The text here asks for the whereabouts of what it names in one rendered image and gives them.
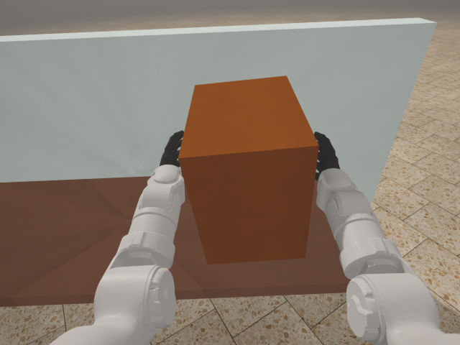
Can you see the robot right upper arm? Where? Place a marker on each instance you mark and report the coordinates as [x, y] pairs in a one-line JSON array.
[[394, 309]]

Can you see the right robot hand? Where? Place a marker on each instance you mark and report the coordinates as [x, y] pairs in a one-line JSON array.
[[327, 156]]

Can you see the robot left upper arm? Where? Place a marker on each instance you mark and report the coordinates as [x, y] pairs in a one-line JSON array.
[[132, 305]]

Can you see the right robot forearm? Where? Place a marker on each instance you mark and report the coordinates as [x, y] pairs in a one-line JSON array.
[[363, 246]]

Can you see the carton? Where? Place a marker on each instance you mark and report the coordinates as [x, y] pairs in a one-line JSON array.
[[248, 159]]

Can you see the table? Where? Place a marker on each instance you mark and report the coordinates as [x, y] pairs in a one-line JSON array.
[[58, 237]]

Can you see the left robot forearm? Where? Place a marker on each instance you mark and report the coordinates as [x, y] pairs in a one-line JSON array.
[[155, 221]]

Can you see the left robot hand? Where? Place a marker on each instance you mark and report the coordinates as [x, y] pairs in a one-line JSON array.
[[171, 152]]

